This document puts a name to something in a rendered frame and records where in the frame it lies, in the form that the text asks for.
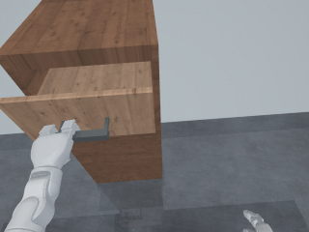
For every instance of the cabinet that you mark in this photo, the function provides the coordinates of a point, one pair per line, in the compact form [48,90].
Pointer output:
[78,33]

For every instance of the robot right hand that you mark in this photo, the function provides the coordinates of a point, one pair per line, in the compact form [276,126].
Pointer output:
[257,221]

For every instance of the left robot forearm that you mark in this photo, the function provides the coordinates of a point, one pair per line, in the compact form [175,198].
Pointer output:
[37,206]

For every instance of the drawer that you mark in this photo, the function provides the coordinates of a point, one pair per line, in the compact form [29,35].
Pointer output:
[122,92]

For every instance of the robot left hand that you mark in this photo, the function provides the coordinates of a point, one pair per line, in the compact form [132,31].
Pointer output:
[51,148]

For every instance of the handle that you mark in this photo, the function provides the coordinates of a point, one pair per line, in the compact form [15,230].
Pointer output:
[90,135]

